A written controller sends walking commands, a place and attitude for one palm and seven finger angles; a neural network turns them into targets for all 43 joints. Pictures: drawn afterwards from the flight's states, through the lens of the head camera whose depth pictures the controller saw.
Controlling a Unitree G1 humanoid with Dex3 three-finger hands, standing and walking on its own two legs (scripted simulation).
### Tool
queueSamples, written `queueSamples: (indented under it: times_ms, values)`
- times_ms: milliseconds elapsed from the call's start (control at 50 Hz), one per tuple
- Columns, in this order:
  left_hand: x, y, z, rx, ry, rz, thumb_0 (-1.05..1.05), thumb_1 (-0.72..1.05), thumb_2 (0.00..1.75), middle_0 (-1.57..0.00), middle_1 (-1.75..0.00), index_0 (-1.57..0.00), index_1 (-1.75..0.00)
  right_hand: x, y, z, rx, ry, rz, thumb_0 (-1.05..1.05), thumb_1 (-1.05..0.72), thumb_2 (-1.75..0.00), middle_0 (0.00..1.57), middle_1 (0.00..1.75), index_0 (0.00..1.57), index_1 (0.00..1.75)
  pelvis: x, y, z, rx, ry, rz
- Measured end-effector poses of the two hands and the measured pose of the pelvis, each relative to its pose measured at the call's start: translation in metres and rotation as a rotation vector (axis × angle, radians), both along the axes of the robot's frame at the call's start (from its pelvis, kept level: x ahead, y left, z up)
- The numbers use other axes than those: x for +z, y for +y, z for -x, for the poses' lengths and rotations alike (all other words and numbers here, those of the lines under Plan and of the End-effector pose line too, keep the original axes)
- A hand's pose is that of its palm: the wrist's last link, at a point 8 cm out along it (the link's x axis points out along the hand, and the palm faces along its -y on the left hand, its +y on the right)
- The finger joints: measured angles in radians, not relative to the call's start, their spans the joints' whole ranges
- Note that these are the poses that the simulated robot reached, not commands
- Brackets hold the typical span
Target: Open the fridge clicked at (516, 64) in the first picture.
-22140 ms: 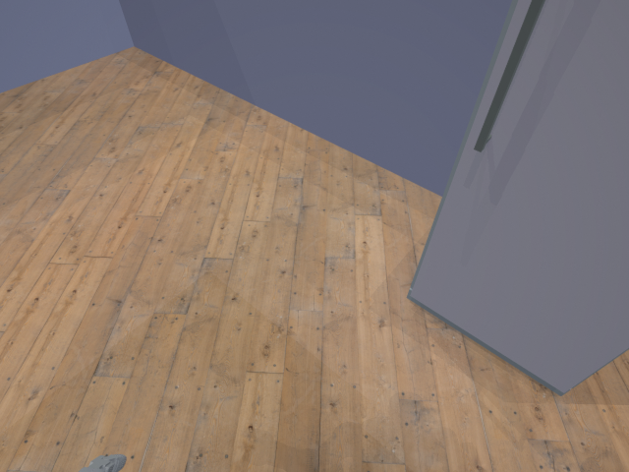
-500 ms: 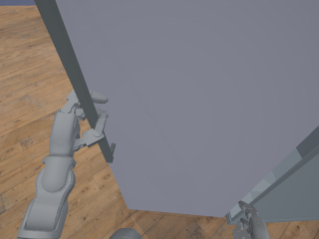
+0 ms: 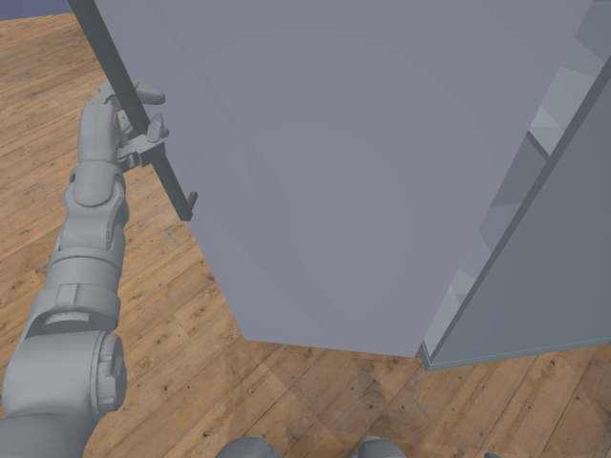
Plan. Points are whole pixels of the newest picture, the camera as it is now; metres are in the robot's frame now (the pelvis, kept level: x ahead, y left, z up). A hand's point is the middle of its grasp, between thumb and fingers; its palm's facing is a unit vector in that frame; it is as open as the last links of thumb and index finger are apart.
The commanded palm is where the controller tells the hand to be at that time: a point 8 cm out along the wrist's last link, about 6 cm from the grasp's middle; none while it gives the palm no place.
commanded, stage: stop walking and hold the door back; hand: left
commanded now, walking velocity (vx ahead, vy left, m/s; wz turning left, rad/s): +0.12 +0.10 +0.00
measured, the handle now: (136, 92) +0.50 +0.19 +0.23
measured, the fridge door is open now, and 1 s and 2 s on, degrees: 75 78 77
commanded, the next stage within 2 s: loosen the grip on the handle in 0.80 s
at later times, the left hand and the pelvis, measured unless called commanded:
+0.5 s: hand (153, 140) +0.46 +0.18 +0.18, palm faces +0.06 -0.97 -0.25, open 5.8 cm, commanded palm +0.43 +0.26 +0.17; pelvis +0.04 +0.05 +0.01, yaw -8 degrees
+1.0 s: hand (139, 156) +0.43 +0.19 +0.18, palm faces +0.00 -0.95 -0.30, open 6.3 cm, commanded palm +0.39 +0.24 +0.18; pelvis +0.01 +0.05 +0.01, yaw -9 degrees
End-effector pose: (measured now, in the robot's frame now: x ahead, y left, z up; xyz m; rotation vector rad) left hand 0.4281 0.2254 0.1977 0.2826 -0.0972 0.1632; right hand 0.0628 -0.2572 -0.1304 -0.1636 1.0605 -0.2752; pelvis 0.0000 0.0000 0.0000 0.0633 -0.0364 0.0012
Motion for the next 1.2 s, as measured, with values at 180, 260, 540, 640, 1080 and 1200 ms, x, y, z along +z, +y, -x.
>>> queueSamples:
  times_ms: [180,260,540,640,1080,1200]
  values:
    - [-0.002,0.002,-0.023,-0.065,-0.058,0.029,-0.01,0.68,0.79,-0.46,-1.4,-0.45,-1.4,0.019,-0.003,0.045,-0.102,0.014,0.094,0.01,-0.91,-0.9,0.2,0.3,0.2,0.3,0.001,0.026,-0.007,-0.06,-0.006,0.009]
    - [-0.003,0.003,-0.025,-0.077,-0.081,0.013,-0.02,0.68,0.78,-0.46,-1.4,-0.42,-1.4,0.02,0.01,0.038,-0.118,0.009,0.058,0.01,-0.91,-0.9,0.2,0.3,0.2,0.3,0.004,0.028,-0.018,-0.09,0.012,0.048]
    - [-0.009,0.012,-0.008,-0.176,-0.192,-0.001,-0.04,0.66,0.78,-0.46,-1.4,-0.4,-1.37,0.054,0.046,-0.068,-0.069,-0.233,0.061,0.01,-0.91,-0.9,0.2,0.3,0.2,0.3,0.008,0.05,-0.038,-0.167,0.037,0.058]
    - [-0.009,0.014,0.007,-0.186,-0.217,-0.031,-0.06,0.63,0.77,-0.46,-1.4,-0.4,-1.37,0.064,0.055,-0.098,-0.028,-0.311,0.028,0.01,-0.9,-0.9,0.2,0.3,0.2,0.3,0.008,0.048,-0.039,-0.184,0.05,0.063]
    - [-0.005,0.015,0.023,-0.198,-0.121,-0.007,-0.05,0.43,0.68,-0.48,-1.4,-0.35,-1.32,0.053,0.033,-0.019,-0.048,-0.264,0.036,0.01,-0.9,-0.9,0.2,0.3,0.2,0.3,0.009,0.044,-0.007,-0.169,0.042,0.046]
    - [-0.01,0.013,0.034,-0.162,-0.219,-0.043,-0.01,0.0,0.47,-0.46,-1.39,-0.34,-1.33,0.038,0.024,0.007,-0.042,-0.201,0.036,0.01,-0.9,-0.9,0.2,0.3,0.2,0.3,0.001,0.035,0.001,-0.171,0.059,0.038]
